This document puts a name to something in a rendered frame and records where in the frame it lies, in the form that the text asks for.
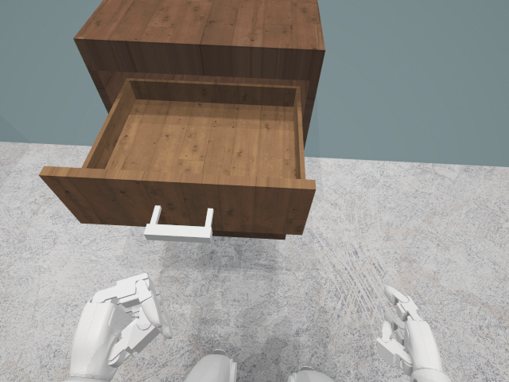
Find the robot right hand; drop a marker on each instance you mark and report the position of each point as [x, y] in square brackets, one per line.
[415, 346]

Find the cabinet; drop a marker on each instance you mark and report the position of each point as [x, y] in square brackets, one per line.
[273, 42]

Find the drawer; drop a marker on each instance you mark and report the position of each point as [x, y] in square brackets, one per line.
[190, 146]

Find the handle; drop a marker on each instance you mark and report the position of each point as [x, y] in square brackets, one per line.
[179, 233]

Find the robot left thigh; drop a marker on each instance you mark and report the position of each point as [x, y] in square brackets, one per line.
[213, 368]

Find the left robot shin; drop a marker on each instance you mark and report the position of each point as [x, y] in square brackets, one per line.
[220, 352]

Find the robot left hand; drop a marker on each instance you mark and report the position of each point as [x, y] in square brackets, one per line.
[95, 351]

